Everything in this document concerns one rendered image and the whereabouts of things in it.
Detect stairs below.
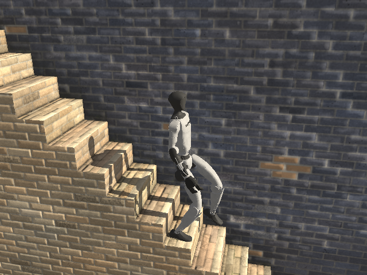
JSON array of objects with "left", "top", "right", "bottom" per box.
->
[{"left": 0, "top": 30, "right": 271, "bottom": 275}]

